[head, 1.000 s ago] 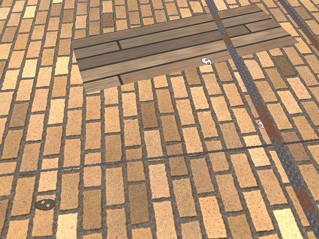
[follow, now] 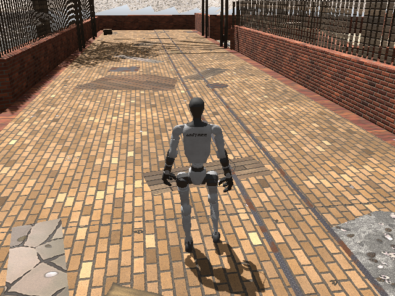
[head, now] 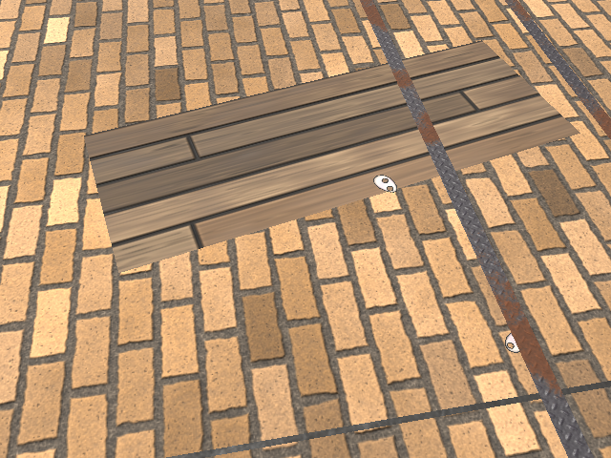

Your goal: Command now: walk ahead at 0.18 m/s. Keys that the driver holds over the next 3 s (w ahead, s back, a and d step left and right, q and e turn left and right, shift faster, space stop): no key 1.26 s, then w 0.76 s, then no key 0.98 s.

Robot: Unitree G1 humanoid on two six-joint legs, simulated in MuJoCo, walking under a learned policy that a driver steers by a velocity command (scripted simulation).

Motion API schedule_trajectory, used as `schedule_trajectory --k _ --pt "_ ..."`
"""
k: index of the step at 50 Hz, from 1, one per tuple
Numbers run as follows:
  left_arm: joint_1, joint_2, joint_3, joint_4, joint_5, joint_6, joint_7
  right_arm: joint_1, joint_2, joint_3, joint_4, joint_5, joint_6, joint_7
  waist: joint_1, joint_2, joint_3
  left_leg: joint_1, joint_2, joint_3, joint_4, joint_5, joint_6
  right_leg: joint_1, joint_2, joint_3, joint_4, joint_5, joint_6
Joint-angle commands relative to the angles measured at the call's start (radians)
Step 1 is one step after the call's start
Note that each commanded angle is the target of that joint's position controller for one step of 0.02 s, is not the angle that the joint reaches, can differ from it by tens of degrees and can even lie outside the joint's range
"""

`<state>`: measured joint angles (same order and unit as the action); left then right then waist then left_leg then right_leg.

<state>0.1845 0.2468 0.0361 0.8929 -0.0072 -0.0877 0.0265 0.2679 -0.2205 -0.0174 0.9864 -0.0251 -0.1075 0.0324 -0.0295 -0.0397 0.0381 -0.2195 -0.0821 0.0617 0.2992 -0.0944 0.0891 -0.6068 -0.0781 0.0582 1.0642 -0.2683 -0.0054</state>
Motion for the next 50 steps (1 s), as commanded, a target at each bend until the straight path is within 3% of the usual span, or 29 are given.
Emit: schedule_trajectory --k 1,5,8,9,10,11,12,13,15,18,23,37,50 --pt "0.131 0.004 -0.001 -0.002 0.013 0.021 0.009 -0.083 -0.129 -0.016 -0.06 -0.001 -0.008 -0.023 0.076 0.105 -0.095 -0.111 0.236 -0.068 -0.075 0.64 0.157 0.211 -0.007 -0.024 -0.211 0.139 0.023" --pt "0.021 0.039 0.004 -0.021 0.006 0.041 0.006 -0.024 -0.157 -0.021 -0.026 0.014 0.017 -0.034 0.028 0.11 -0.105 -0.051 0.266 -0.113 -0.06 0.4 0.144 0.254 0.012 -0.02 -0.387 0.204 0.03" --pt "0.008 0.057 0.014 -0.018 0.016 0.039 0.004 -0.043 -0.138 -0.016 -0.016 0.033 0.031 -0.038 0.046 0.102 -0.086 -0.037 0.256 -0.147 0.013 0.195 0.109 0.329 0.034 -0.034 -0.561 0.209 -0.002" --pt "0.026 0.075 0.022 -0.007 0.023 0.037 0.006 -0.017 -0.113 -0.009 -0.007 0.039 0.033 -0.04 0.049 0.078 -0.087 -0.037 0.218 -0.15 0.06 0.117 0.071 0.387 0.029 -0.027 -0.65 0.281 -0.02" --pt "0.061 0.118 0.033 0.0 0.029 0.036 0.011 0.032 -0.088 -0.001 0.001 0.025 0.029 -0.042 0.034 0.023 -0.116 -0.066 0.165 -0.128 0.13 0.013 0.025 0.481 -0.051 0.051 -0.654 0.503 -0.043" --pt "0.044 0.165 0.041 0.0 0.022 0.046 0.017 0.16 -0.058 0.003 0.027 0.009 0.025 -0.039 -0.049 -0.113 -0.145 -0.159 0.082 -0.075 0.172 -0.224 -0.015 0.586 -0.127 0.119 -0.615 0.597 -0.119" --pt "0.043 0.091 0.026 0.015 0.019 0.051 0.011 0.156 -0.027 0.013 0.033 0.014 0.036 -0.05 -0.034 -0.161 -0.165 -0.133 0.077 -0.043 0.195 -0.273 -0.045 0.527 -0.149 0.156 -0.654 0.399 -0.171" --pt "0.015 0.05 0.019 0.012 0.015 0.049 0.002 0.096 -0.056 0.008 0.024 0.017 0.052 -0.059 -0.019 -0.117 -0.12 -0.1 0.083 -0.043 0.183 -0.244 -0.057 0.445 -0.119 0.17 -0.685 0.235 -0.158" --pt "-0.056 0.048 0.016 -0.004 0.015 0.045 -0.004 0.065 -0.086 -0.001 0.032 0.016 0.081 -0.069 -0.024 -0.069 -0.065 -0.065 0.091 -0.046 0.153 -0.211 -0.062 0.357 -0.049 0.103 -0.681 0.151 -0.107" --pt "-0.025 0.062 0.024 0.022 0.004 0.036 -0.004 0.074 -0.082 0.0 0.054 0.015 0.087 -0.067 -0.009 -0.019 -0.068 -0.047 0.1 -0.055 0.14 -0.154 -0.062 0.387 -0.004 0.047 -0.627 0.274 -0.083" --pt "-0.006 0.055 0.028 0.049 0.001 0.043 -0.001 0.058 -0.072 0.001 0.074 0.022 0.081 -0.065 0.012 0.027 -0.104 -0.036 0.109 -0.059 0.153 -0.062 -0.068 0.463 0.007 0.024 -0.562 0.447 -0.101" --pt "-0.03 0.034 0.032 0.1 0.002 0.08 0.006 0.094 -0.046 0.002 0.118 0.021 0.091 -0.077 0.019 0.039 -0.019 -0.056 0.113 -0.06 0.125 -0.132 -0.069 0.436 0.039 -0.003 -0.587 0.269 -0.078" --pt "-0.028 0.024 0.027 0.144 0.004 0.089 0.013 0.134 -0.019 0.0 0.129 0.02 0.081 -0.079 0.026 0.042 0.022 -0.089 0.114 -0.062 0.083 -0.22 -0.063 0.428 0.047 -0.006 -0.62 0.141 -0.06"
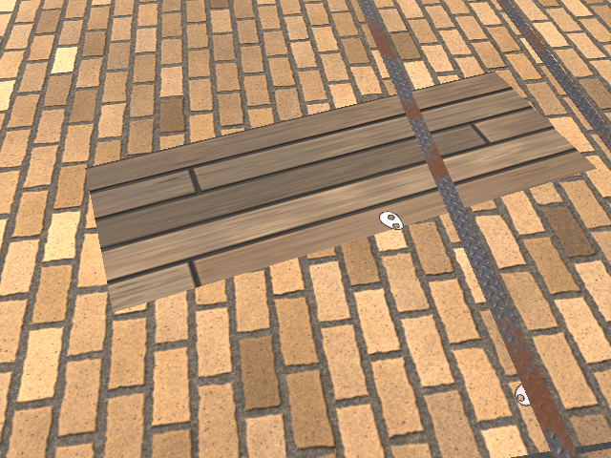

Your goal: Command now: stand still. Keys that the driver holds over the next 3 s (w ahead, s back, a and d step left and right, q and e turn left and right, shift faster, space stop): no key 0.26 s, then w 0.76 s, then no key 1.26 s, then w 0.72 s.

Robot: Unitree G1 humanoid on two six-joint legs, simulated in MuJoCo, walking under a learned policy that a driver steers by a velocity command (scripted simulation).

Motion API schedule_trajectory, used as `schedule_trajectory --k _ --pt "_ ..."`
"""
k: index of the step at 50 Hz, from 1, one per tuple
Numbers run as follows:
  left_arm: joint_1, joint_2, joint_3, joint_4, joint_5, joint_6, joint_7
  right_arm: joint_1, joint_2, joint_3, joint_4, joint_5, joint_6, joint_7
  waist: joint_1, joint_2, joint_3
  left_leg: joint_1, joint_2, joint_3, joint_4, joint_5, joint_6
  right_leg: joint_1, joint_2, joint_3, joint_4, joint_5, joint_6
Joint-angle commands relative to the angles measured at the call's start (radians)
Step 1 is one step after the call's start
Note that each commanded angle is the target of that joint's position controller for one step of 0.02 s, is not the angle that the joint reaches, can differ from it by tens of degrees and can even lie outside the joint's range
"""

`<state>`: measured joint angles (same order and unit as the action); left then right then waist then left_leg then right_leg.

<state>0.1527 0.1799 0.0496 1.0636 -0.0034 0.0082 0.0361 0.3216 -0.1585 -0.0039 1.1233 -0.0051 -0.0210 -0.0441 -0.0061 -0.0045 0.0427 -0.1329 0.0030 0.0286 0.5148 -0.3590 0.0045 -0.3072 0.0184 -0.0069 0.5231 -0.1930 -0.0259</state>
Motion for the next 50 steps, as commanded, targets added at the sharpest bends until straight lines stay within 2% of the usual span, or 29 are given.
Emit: schedule_trajectory --k 1,13,14,15,16,17,18,19,20,21,23,24,25,26,27,28,29,30,31,32,33,34,35,36,40,43,47,49,50 --pt "0.005 0.09 0.013 -0.024 0.0 -0.007 0.004 0.083 -0.08 -0.014 -0.008 0.0 -0.006 -0.002 0.003 0.007 0.019 -0.177 0.029 -0.03 -0.135 0.042 0.022 0.128 -0.049 0.06 -0.081 0.061 -0.039" --pt "0.03 0.082 0.004 0.007 0.0 -0.009 0.006 0.117 -0.065 -0.017 -0.011 0.002 -0.011 0.0 0.006 0.01 0.022 -0.178 0.027 -0.032 -0.147 0.051 0.027 0.127 -0.048 0.058 -0.083 0.066 -0.035" --pt "0.049 0.074 0.001 0.019 0.0 -0.008 0.006 0.141 -0.06 -0.017 0.0 0.003 -0.01 -0.001 0.004 0.015 0.001 -0.169 0.023 -0.029 -0.158 -0.043 0.034 0.133 -0.034 0.044 -0.079 -0.042 -0.035" --pt "0.057 0.084 0.006 0.023 -0.005 -0.008 0.007 0.149 -0.08 -0.025 -0.001 0.009 -0.007 -0.003 0.002 0.03 0.019 -0.18 0.024 -0.041 -0.164 -0.169 0.054 0.103 -0.009 0.021 -0.053 -0.198 -0.037" --pt "0.057 0.093 0.01 0.022 -0.01 -0.011 0.007 0.143 -0.106 -0.034 -0.013 0.014 -0.006 -0.006 -0.003 0.054 0.048 -0.19 0.045 -0.078 -0.179 -0.301 0.085 0.042 0.013 -0.002 -0.018 -0.343 -0.041" --pt "0.029 0.094 0.011 0.009 -0.012 -0.02 0.005 0.16 -0.12 -0.039 -0.022 0.02 -0.01 -0.008 -0.02 0.069 0.083 -0.186 0.091 -0.144 -0.22 -0.41 0.122 -0.036 0.017 -0.008 0.025 -0.4 -0.045" --pt "-0.016 0.075 0.006 -0.013 -0.017 -0.038 -0.002 0.194 -0.15 -0.05 -0.022 0.027 -0.019 -0.007 -0.043 0.117 0.112 -0.144 0.175 -0.261 -0.288 -0.474 0.168 -0.123 0.022 -0.03 0.107 -0.343 -0.041" --pt "-0.049 0.055 0.001 -0.03 -0.022 -0.057 -0.012 0.183 -0.193 -0.065 -0.029 0.032 -0.031 -0.006 -0.046 0.178 0.148 -0.107 0.284 -0.395 -0.358 -0.473 0.219 -0.202 0.009 -0.055 0.221 -0.216 -0.041" --pt "-0.069 0.062 0.002 -0.041 -0.022 -0.073 -0.02 0.168 -0.201 -0.072 -0.037 0.028 -0.041 -0.005 -0.046 0.175 0.175 -0.082 0.348 -0.46 -0.376 -0.417 0.251 -0.277 -0.037 -0.023 0.298 -0.202 -0.051" --pt "-0.081 0.068 0.003 -0.052 -0.026 -0.085 -0.027 0.166 -0.183 -0.07 -0.043 0.022 -0.052 -0.001 -0.046 0.158 0.184 -0.034 0.362 -0.468 -0.369 -0.327 0.256 -0.341 -0.066 -0.001 0.342 -0.246 -0.06" --pt "-0.089 0.079 0.004 -0.066 -0.038 -0.105 -0.038 0.149 -0.163 -0.067 -0.056 0.029 -0.062 0.012 -0.034 0.124 0.168 0.042 0.32 -0.378 -0.333 -0.17 0.215 -0.349 -0.088 -0.004 0.247 -0.27 -0.069" --pt "-0.082 0.079 0.006 -0.064 -0.04 -0.111 -0.041 0.137 -0.169 -0.069 -0.061 0.033 -0.06 0.017 -0.023 0.119 0.15 0.022 0.28 -0.311 -0.314 -0.115 0.191 -0.263 -0.071 -0.037 0.158 -0.238 -0.067" --pt "-0.035 0.071 0.009 -0.044 -0.038 -0.114 -0.045 0.113 -0.18 -0.07 -0.069 0.036 -0.055 0.021 0.007 0.117 0.126 -0.052 0.236 -0.239 -0.279 -0.074 0.17 -0.108 -0.035 -0.087 0.068 -0.158 -0.06" --pt "0.056 0.076 0.019 -0.005 -0.037 -0.11 -0.047 0.109 -0.186 -0.07 -0.073 0.035 -0.05 0.025 0.041 0.114 0.088 -0.139 0.195 -0.191 -0.225 -0.017 0.155 0.073 0.015 -0.128 0.026 -0.075 -0.047" --pt "0.169 0.097 0.036 0.033 -0.035 -0.104 -0.045 0.098 -0.193 -0.07 -0.081 0.032 -0.051 0.026 0.09 0.107 0.038 -0.204 0.161 -0.152 -0.135 0.128 0.137 0.231 0.045 -0.131 0.019 -0.046 -0.046" --pt "0.317 0.148 0.057 0.064 -0.034 -0.102 -0.041 0.048 -0.167 -0.061 -0.101 0.032 -0.058 0.028 0.164 0.008 -0.015 -0.301 0.097 -0.064 0.119 0.26 0.089 0.384 -0.058 0.032 -0.061 -0.09 -0.089" --pt "0.459 0.272 0.082 0.072 -0.028 -0.103 -0.037 0.044 -0.081 -0.04 -0.143 0.029 -0.075 0.026 0.188 -0.283 -0.101 -0.534 -0.033 0.053 0.525 0.084 0.013 0.56 -0.32 0.502 -0.255 -0.202 -0.23" --pt "0.441 0.207 0.051 0.078 -0.005 -0.118 -0.046 0.016 -0.08 -0.042 -0.161 0.04 -0.094 0.027 0.155 -0.241 -0.119 -0.631 -0.037 -0.102 0.755 -0.154 0.032 0.523 -0.42 0.76 -0.356 -0.259 -0.29" --pt "0.324 0.167 0.031 0.045 -0.005 -0.13 -0.048 -0.009 -0.107 -0.049 -0.177 0.061 -0.103 0.036 0.1 -0.15 -0.027 -0.718 0.031 -0.138 0.842 -0.093 0.068 0.449 -0.42 0.659 -0.345 -0.295 -0.263" --pt "0.229 0.128 0.014 0.013 -0.006 -0.134 -0.054 -0.025 -0.125 -0.053 -0.178 0.061 -0.107 0.041 0.067 -0.087 0.012 -0.711 0.083 -0.123 0.827 0.014 0.09 0.377 -0.366 0.509 -0.352 -0.255 -0.221" --pt "0.175 0.121 0.005 -0.005 -0.004 -0.134 -0.061 -0.032 -0.129 -0.061 -0.176 0.049 -0.107 0.038 0.04 -0.049 0.037 -0.687 0.114 -0.108 0.764 0.096 0.096 0.312 -0.323 0.398 -0.369 -0.167 -0.191" --pt "0.159 0.106 -0.004 -0.011 0.0 -0.132 -0.064 -0.032 -0.144 -0.072 -0.174 0.038 -0.101 0.036 0.022 -0.052 0.044 -0.632 0.139 -0.097 0.701 0.141 0.095 0.26 -0.276 0.298 -0.38 -0.067 -0.161" --pt "0.175 0.092 -0.01 -0.006 0.003 -0.125 -0.062 -0.023 -0.144 -0.077 -0.168 0.036 -0.091 0.038 0.013 -0.065 0.039 -0.593 0.143 -0.081 0.664 0.169 0.087 0.236 -0.243 0.228 -0.387 0.01 -0.147" --pt "0.207 0.097 -0.012 0.003 0.005 -0.122 -0.057 -0.027 -0.129 -0.077 -0.168 0.036 -0.082 0.041 0.012 -0.067 0.039 -0.586 0.142 -0.061 0.64 0.189 0.075 0.23 -0.228 0.186 -0.391 0.089 -0.148" --pt "0.263 0.147 -0.01 0.005 0.011 -0.114 -0.031 -0.197 -0.102 -0.069 -0.237 0.024 -0.07 0.044 0.031 -0.038 0.071 -0.662 0.14 -0.039 0.423 0.303 0.027 0.232 -0.231 0.124 -0.417 0.219 -0.17" --pt "0.287 0.164 -0.006 -0.006 0.006 -0.11 -0.02 -0.328 -0.096 -0.057 -0.28 0.028 -0.075 0.056 0.06 -0.056 0.086 -0.604 0.105 -0.007 0.216 0.409 0.019 0.22 -0.218 0.079 -0.442 0.205 -0.162" --pt "0.345 0.167 0.003 0.01 -0.011 -0.103 -0.017 -0.431 -0.107 -0.048 -0.32 0.035 -0.082 0.08 0.075 -0.056 0.115 -0.587 0.084 -0.007 0.086 0.421 0.043 0.315 -0.258 0.055 -0.423 0.21 -0.156" --pt "0.342 0.176 0.011 0.01 -0.013 -0.096 -0.016 -0.444 -0.121 -0.05 -0.336 0.036 -0.088 0.092 0.058 -0.063 0.106 -0.562 0.07 -0.003 0.043 0.371 0.07 0.382 -0.281 0.044 -0.375 0.293 -0.144" --pt "0.328 0.187 0.016 0.005 -0.011 -0.092 -0.016 -0.419 -0.139 -0.056 -0.335 0.036 -0.091 0.096 0.033 -0.076 0.079 -0.501 0.051 0.009 0.028 0.337 0.086 0.405 -0.285 0.035 -0.329 0.415 -0.133"
Over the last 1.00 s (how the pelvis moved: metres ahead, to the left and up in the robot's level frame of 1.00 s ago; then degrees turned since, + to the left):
0.09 -0.04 -0.01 0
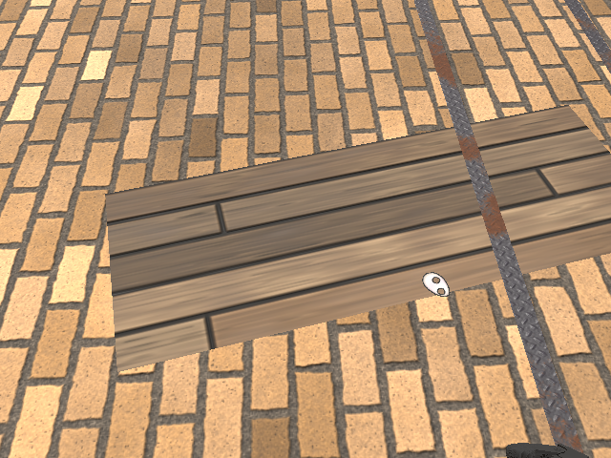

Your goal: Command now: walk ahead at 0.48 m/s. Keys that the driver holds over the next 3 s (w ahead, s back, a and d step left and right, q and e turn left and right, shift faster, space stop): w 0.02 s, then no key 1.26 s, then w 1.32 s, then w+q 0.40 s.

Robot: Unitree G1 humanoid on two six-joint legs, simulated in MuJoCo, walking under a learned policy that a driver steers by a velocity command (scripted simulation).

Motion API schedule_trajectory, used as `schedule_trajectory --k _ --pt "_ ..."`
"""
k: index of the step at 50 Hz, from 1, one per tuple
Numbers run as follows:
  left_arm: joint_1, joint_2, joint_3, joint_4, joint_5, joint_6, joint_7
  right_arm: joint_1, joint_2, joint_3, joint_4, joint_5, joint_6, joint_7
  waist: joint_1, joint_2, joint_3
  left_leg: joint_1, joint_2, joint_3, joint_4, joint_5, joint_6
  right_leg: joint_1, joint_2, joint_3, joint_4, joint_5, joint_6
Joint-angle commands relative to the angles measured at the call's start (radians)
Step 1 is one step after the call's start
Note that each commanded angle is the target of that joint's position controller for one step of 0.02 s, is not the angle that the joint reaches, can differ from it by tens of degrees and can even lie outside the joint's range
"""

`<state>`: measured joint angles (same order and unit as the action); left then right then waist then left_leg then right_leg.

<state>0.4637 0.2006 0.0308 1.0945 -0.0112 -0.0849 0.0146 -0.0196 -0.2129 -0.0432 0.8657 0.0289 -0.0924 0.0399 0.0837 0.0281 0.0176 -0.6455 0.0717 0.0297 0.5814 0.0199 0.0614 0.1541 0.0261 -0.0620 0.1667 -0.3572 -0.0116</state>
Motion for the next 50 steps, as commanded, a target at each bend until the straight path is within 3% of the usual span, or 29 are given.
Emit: schedule_trajectory --k 1,2,3,4,5,6,7,8,10,12,14,16,19,22,24,25,26,27,28,30,37,50 --pt "0.004 0.182 0.04 -0.031 0.0 0.005 0.005 -0.023 -0.111 -0.029 -0.068 0.002 -0.021 0.012 -0.092 -0.134 0.053 0.111 -0.051 0.03 -0.034 -0.076 0.045 -0.04 -0.292 0.081 0.103 0.765 -0.137" --pt "-0.016 0.184 0.04 -0.035 0.007 0.015 0.005 0.113 -0.149 -0.051 -0.031 -0.003 -0.022 0.008 -0.167 -0.149 -0.028 0.284 -0.095 0.057 -0.037 -0.084 0.068 -0.055 -0.258 0.053 0.276 0.96 -0.113" --pt "-0.025 0.169 0.033 -0.046 0.012 0.021 0.005 0.287 -0.198 -0.073 0.019 -0.009 -0.02 0.001 -0.243 -0.142 -0.136 0.546 -0.073 0.027 -0.031 0.002 0.099 -0.175 -0.204 0.025 0.512 0.952 -0.071" --pt "0.059 0.084 0.008 -0.068 0.023 0.012 -0.002 0.433 -0.294 -0.092 0.051 -0.046 -0.02 -0.007 -0.219 0.05 -0.314 0.958 0.193 -0.323 -0.004 0.15 0.219 -0.539 -0.072 -0.002 0.906 0.539 -0.009" --pt "0.136 0.01 -0.016 -0.039 0.004 -0.014 -0.01 0.445 -0.275 -0.079 0.062 -0.046 -0.012 -0.006 -0.184 0.237 -0.499 1.091 0.38 -0.727 -0.188 0.249 0.342 -0.701 0.082 0.131 1.215 -0.234 0.025" --pt "0.059 0.104 0.011 -0.051 -0.019 -0.034 -0.013 0.379 -0.213 -0.058 0.052 -0.033 -0.011 -0.002 -0.186 0.152 -0.42 0.972 0.328 -0.627 -0.203 0.29 0.289 -0.745 0.022 0.243 1.302 -0.222 0.006" --pt "-0.036 0.13 0.017 -0.084 -0.031 -0.037 -0.008 0.269 -0.164 -0.041 0.033 -0.027 -0.011 -0.005 -0.152 0.102 -0.266 0.8 0.294 -0.428 -0.201 0.372 0.244 -0.779 -0.035 0.179 1.275 -0.169 0.0" --pt "-0.088 0.129 0.021 -0.093 -0.018 -0.031 0.003 0.192 -0.129 -0.028 0.027 -0.028 -0.017 -0.001 -0.115 -0.003 -0.173 0.631 0.247 -0.306 -0.232 0.436 0.214 -0.747 -0.088 0.144 1.2 -0.104 0.003" --pt "-0.069 0.109 0.033 -0.09 -0.003 0.003 0.016 0.151 -0.088 -0.016 0.042 -0.045 -0.026 0.003 -0.058 0.012 -0.121 0.442 0.182 -0.187 -0.291 0.444 0.182 -0.62 -0.134 0.134 1.089 -0.044 -0.006" --pt "-0.038 0.063 0.029 -0.083 0.0 0.027 0.021 0.153 -0.092 -0.011 0.063 -0.06 -0.029 0.0 -0.025 0.025 -0.105 0.349 0.161 -0.122 -0.325 0.509 0.2 -0.553 -0.132 0.122 1.004 -0.008 -0.001" --pt "-0.075 0.064 0.029 -0.104 0.008 0.039 0.029 0.138 -0.112 -0.01 0.072 -0.066 -0.027 -0.015 -0.007 0.042 -0.1 0.324 0.142 -0.072 -0.335 0.533 0.202 -0.546 -0.136 0.117 0.849 0.052 0.014" --pt "-0.142 0.071 0.027 -0.123 0.014 0.048 0.032 0.132 -0.128 -0.011 0.075 -0.061 -0.015 -0.031 -0.021 0.052 -0.112 0.326 0.122 -0.038 -0.336 0.471 0.184 -0.513 -0.136 0.105 0.687 0.133 0.025" --pt "-0.222 0.093 0.031 -0.137 0.009 0.066 0.03 0.173 -0.152 -0.015 0.095 -0.051 0.008 -0.044 -0.057 0.055 -0.112 0.345 0.128 -0.062 -0.356 0.214 0.172 -0.476 -0.119 0.093 0.554 0.197 0.033" --pt "-0.26 0.104 0.037 -0.138 0.013 0.072 0.03 0.179 -0.132 -0.008 0.108 -0.038 0.026 -0.05 -0.059 0.048 -0.064 0.338 0.122 -0.099 -0.342 -0.084 0.15 -0.431 -0.104 0.08 0.408 0.2 0.017" --pt "-0.246 0.118 0.042 -0.125 0.031 0.069 0.03 0.219 -0.092 0.005 0.126 -0.027 0.032 -0.051 -0.051 0.005 -0.043 0.319 0.065 -0.097 -0.285 -0.225 0.081 -0.339 -0.117 0.094 0.26 0.319 -0.007" --pt "-0.23 0.149 0.046 -0.123 0.034 0.066 0.032 0.248 -0.075 0.01 0.13 -0.037 0.031 -0.051 -0.073 -0.043 -0.046 0.304 0.019 -0.072 -0.224 -0.277 0.041 -0.3 -0.174 0.149 0.249 0.452 -0.027" --pt "-0.27 0.209 0.057 -0.12 0.018 0.067 0.036 0.352 -0.07 0.004 0.145 -0.041 0.03 -0.05 -0.163 -0.175 -0.045 0.27 -0.058 -0.02 -0.218 -0.326 0.011 -0.286 -0.199 0.178 0.273 0.448 -0.071" --pt "-0.281 0.143 0.049 -0.109 0.008 0.067 0.027 0.32 -0.067 0.007 0.146 -0.046 0.038 -0.058 -0.134 -0.188 -0.047 0.36 -0.068 0.014 -0.213 -0.304 -0.008 -0.378 -0.168 0.167 0.243 0.267 -0.067" --pt "-0.291 0.108 0.043 -0.106 0.01 0.064 0.022 0.276 -0.09 0.002 0.139 -0.041 0.048 -0.062 -0.116 -0.153 -0.02 0.386 -0.063 0.014 -0.204 -0.283 -0.014 -0.421 -0.14 0.151 0.23 0.203 -0.045" --pt "-0.306 0.109 0.041 -0.104 0.018 0.056 0.019 0.253 -0.096 0.0 0.141 -0.036 0.063 -0.07 -0.106 -0.111 -0.022 0.393 -0.051 0.005 -0.189 -0.237 -0.006 -0.409 -0.117 0.125 0.245 0.273 -0.02" --pt "-0.277 0.11 0.042 -0.062 0.009 0.053 0.024 0.255 -0.088 -0.002 0.162 -0.03 0.068 -0.068 -0.092 -0.055 -0.07 0.439 -0.034 0.0 -0.153 -0.075 -0.012 -0.331 -0.102 0.101 0.308 0.454 -0.035" --pt "-0.291 0.094 0.04 -0.029 0.009 0.079 0.028 0.282 -0.077 0.001 0.206 -0.031 0.08 -0.075 -0.088 -0.027 -0.014 0.432 -0.024 -0.007 -0.165 -0.103 -0.022 -0.328 -0.079 0.081 0.299 0.39 -0.025"
Over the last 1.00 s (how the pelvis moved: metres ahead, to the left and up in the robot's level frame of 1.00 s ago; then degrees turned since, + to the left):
0.26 -0.02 0.00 1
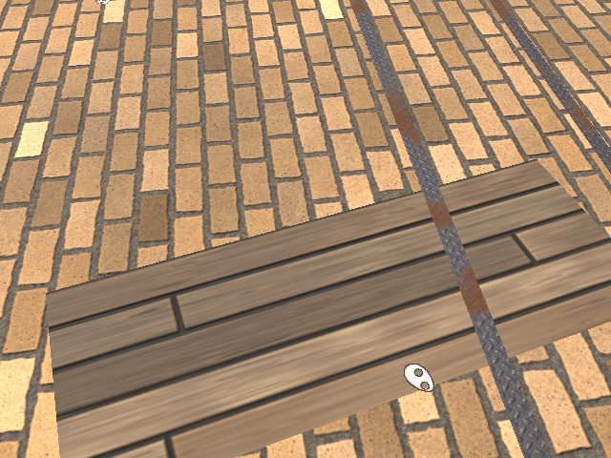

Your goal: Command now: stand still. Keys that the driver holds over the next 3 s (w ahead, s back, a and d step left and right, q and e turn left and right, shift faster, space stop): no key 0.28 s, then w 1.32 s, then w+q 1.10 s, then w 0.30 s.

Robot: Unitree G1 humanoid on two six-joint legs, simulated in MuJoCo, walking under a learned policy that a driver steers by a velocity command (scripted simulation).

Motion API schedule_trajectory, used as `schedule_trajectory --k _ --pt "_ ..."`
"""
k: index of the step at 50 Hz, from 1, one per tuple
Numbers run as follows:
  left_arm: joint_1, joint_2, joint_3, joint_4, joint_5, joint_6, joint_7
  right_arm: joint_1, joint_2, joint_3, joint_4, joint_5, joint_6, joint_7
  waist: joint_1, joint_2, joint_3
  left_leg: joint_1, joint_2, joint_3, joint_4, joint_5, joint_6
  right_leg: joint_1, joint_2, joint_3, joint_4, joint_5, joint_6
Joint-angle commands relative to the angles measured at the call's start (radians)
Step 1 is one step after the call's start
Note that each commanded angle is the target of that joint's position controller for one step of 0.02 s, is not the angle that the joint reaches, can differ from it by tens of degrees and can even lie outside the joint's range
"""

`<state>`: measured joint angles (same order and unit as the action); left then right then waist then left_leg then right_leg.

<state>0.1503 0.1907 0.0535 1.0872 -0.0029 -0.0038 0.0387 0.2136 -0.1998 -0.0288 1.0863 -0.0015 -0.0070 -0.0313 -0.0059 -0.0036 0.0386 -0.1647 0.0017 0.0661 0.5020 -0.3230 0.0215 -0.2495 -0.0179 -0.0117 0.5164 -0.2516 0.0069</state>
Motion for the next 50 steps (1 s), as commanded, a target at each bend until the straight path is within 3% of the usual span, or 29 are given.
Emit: schedule_trajectory --k 1,14,15,16,17,19,21,23,26,28,30,31,32,33,34,35,36,38,42,46,50 --pt "0.021 0.103 0.017 -0.019 0.0 -0.001 0.004 0.05 -0.089 -0.013 -0.012 -0.001 -0.006 -0.004 0.002 0.004 -0.031 -0.05 0.046 -0.044 -0.088 0.233 0.018 0.076 -0.034 0.03 -0.053 0.276 -0.042" --pt "0.029 0.093 0.011 0.012 0.002 0.006 0.009 0.074 -0.07 -0.008 0.01 -0.003 -0.011 -0.005 0.006 0.006 0.003 -0.07 0.05 -0.055 -0.135 0.136 0.021 0.068 -0.027 0.024 -0.085 0.182 -0.027" --pt "0.048 0.082 0.008 0.024 0.002 0.007 0.009 0.096 -0.067 -0.008 0.022 -0.002 -0.009 -0.006 0.005 0.016 -0.019 -0.061 0.046 -0.055 -0.151 0.022 0.028 0.073 -0.01 0.005 -0.076 0.082 -0.028" --pt "0.051 0.087 0.011 0.028 -0.004 0.007 0.01 0.109 -0.093 -0.018 0.024 0.007 -0.006 -0.008 -0.003 0.039 -0.001 -0.067 0.052 -0.077 -0.17 -0.154 0.052 0.034 0.024 -0.032 -0.029 -0.077 -0.031" --pt "0.041 0.092 0.014 0.02 -0.008 0.004 0.01 0.117 -0.131 -0.032 0.019 0.015 -0.004 -0.011 -0.014 0.083 0.031 -0.076 0.098 -0.148 -0.213 -0.347 0.09 -0.041 0.05 -0.066 0.041 -0.214 -0.035" --pt "-0.033 0.077 0.01 -0.026 -0.012 -0.02 0.002 0.162 -0.194 -0.056 0.013 0.025 -0.018 -0.013 -0.048 0.178 0.109 -0.07 0.303 -0.42 -0.356 -0.561 0.203 -0.216 0.022 -0.067 0.261 -0.213 -0.052" --pt "-0.074 0.087 0.016 -0.054 -0.026 -0.045 -0.013 0.171 -0.175 -0.057 0.004 0.01 -0.047 -0.012 -0.054 0.151 0.158 0.001 0.399 -0.534 -0.396 -0.455 0.255 -0.409 -0.057 0.014 0.464 -0.262 -0.073" --pt "-0.05 0.095 0.023 -0.053 -0.035 -0.065 -0.024 0.145 -0.147 -0.052 -0.014 0.02 -0.067 -0.003 -0.028 0.101 0.131 0.091 0.361 -0.453 -0.365 -0.306 0.216 -0.478 -0.101 0.04 0.441 -0.235 -0.083" --pt "-0.052 0.069 0.021 -0.05 -0.031 -0.082 -0.035 0.12 -0.169 -0.058 -0.03 0.027 -0.065 0.006 -0.014 0.11 0.076 -0.006 0.247 -0.248 -0.327 -0.142 0.16 -0.232 -0.052 -0.053 0.198 -0.153 -0.066" --pt "0.05 0.06 0.024 -0.01 -0.031 -0.08 -0.041 0.112 -0.184 -0.062 -0.031 0.037 -0.058 0.011 0.038 0.105 0.05 -0.142 0.203 -0.173 -0.253 -0.153 0.151 0.002 0.012 -0.129 0.071 -0.02 -0.049" --pt "0.227 0.096 0.046 0.049 -0.029 -0.071 -0.037 0.097 -0.165 -0.054 -0.04 0.035 -0.061 0.013 0.113 0.066 0.001 -0.252 0.159 -0.129 -0.087 -0.045 0.121 0.226 0.047 -0.128 0.027 -0.003 -0.057" --pt "0.35 0.171 0.067 0.064 -0.023 -0.077 -0.03 0.056 -0.103 -0.036 -0.062 0.024 -0.065 0.018 0.166 -0.121 -0.027 -0.366 0.077 -0.013 0.271 0.037 0.054 0.33 -0.136 0.143 -0.113 -0.113 -0.122" --pt "0.443 0.269 0.072 0.065 -0.01 -0.091 -0.039 0.048 -0.027 -0.02 -0.113 0.021 -0.084 0.013 0.153 -0.348 -0.093 -0.605 -0.05 -0.01 0.613 -0.222 0.017 0.451 -0.366 0.654 -0.324 -0.249 -0.271" --pt "0.388 0.226 0.05 0.063 0.005 -0.111 -0.047 0.027 -0.063 -0.028 -0.127 0.049 -0.099 0.016 0.118 -0.239 -0.075 -0.692 0.002 -0.147 0.803 -0.215 0.042 0.396 -0.421 0.779 -0.361 -0.407 -0.316" --pt "0.29 0.173 0.031 0.03 -0.001 -0.123 -0.052 -0.005 -0.094 -0.032 -0.144 0.062 -0.109 0.025 0.084 -0.156 0.001 -0.763 0.057 -0.157 0.845 -0.111 0.073 0.337 -0.392 0.665 -0.349 -0.423 -0.28" --pt "0.212 0.136 0.014 0.005 -0.002 -0.127 -0.059 -0.005 -0.113 -0.038 -0.138 0.054 -0.112 0.026 0.054 -0.097 0.03 -0.742 0.098 -0.139 0.817 -0.001 0.084 0.275 -0.335 0.519 -0.35 -0.321 -0.235" --pt "0.156 0.127 0.007 -0.014 0.001 -0.125 -0.064 0.002 -0.12 -0.046 -0.13 0.038 -0.112 0.022 0.026 -0.071 0.036 -0.687 0.125 -0.137 0.742 0.078 0.084 0.211 -0.293 0.41 -0.361 -0.192 -0.201" --pt "0.173 0.096 -0.006 -0.014 0.007 -0.118 -0.06 0.014 -0.122 -0.056 -0.119 0.03 -0.096 0.025 0.008 -0.086 0.036 -0.587 0.145 -0.116 0.637 0.147 0.067 0.152 -0.225 0.248 -0.382 0.0 -0.167" --pt "0.269 0.132 -0.003 -0.002 0.011 -0.111 -0.032 -0.11 -0.083 -0.051 -0.163 0.018 -0.077 0.03 0.029 -0.05 0.05 -0.634 0.134 -0.081 0.447 0.259 0.018 0.186 -0.208 0.145 -0.399 0.241 -0.189" --pt "0.302 0.144 0.001 -0.016 0.004 -0.105 -0.019 -0.27 -0.063 -0.037 -0.214 0.025 -0.08 0.046 0.063 -0.063 0.074 -0.578 0.098 -0.043 0.205 0.389 0.005 0.182 -0.19 0.075 -0.432 0.255 -0.18" --pt "0.361 0.142 0.01 -0.002 -0.007 -0.094 -0.017 -0.374 -0.065 -0.026 -0.252 0.032 -0.088 0.069 0.083 -0.062 0.112 -0.577 0.079 -0.034 0.088 0.388 0.029 0.282 -0.223 0.044 -0.408 0.284 -0.18"
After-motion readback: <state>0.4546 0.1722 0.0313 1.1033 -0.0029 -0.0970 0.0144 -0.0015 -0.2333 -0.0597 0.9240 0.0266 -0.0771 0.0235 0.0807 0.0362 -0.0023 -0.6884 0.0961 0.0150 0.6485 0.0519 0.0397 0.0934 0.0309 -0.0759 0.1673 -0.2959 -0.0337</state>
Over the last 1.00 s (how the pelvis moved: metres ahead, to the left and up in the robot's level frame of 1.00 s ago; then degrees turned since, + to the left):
0.23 0.02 0.01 0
